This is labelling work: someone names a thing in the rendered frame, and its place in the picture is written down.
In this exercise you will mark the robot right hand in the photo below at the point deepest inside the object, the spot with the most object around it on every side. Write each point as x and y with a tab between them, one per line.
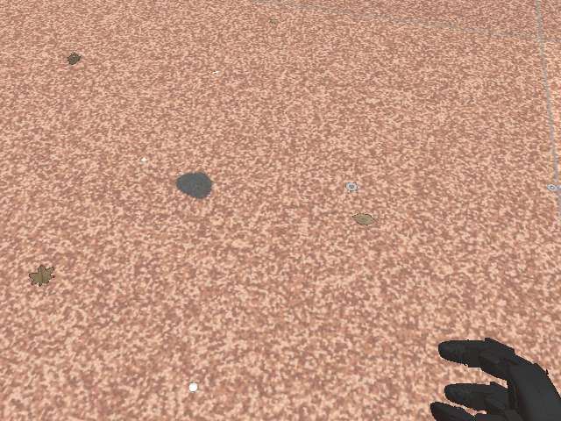
530	396

